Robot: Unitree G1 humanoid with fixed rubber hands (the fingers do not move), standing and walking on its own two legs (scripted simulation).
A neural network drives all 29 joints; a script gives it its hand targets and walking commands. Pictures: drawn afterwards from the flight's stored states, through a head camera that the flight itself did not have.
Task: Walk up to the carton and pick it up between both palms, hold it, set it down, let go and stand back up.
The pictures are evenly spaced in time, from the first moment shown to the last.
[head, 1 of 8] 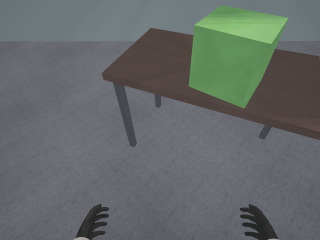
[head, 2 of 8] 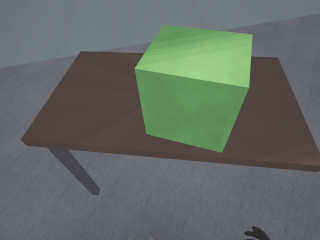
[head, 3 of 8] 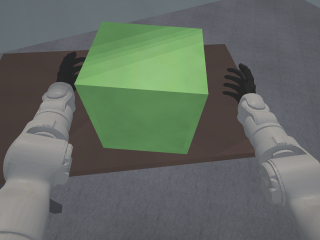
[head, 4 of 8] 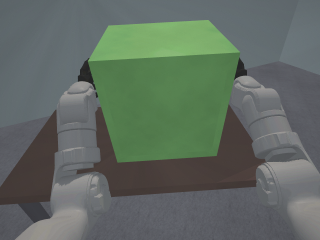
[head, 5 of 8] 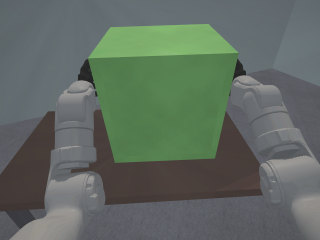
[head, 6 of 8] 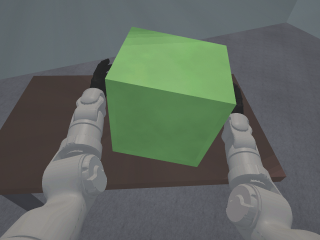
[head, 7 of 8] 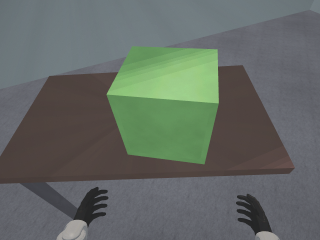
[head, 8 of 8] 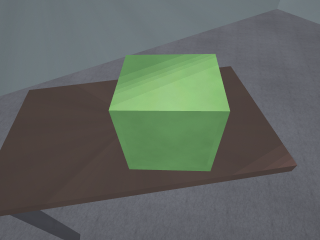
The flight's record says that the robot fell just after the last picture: no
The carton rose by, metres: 0.24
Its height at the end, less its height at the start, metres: +0.00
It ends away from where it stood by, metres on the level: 0.02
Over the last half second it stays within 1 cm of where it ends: yes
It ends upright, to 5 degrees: yes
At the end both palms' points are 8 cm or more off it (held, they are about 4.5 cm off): yes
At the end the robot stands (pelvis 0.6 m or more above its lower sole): yes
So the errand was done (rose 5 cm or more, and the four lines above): yes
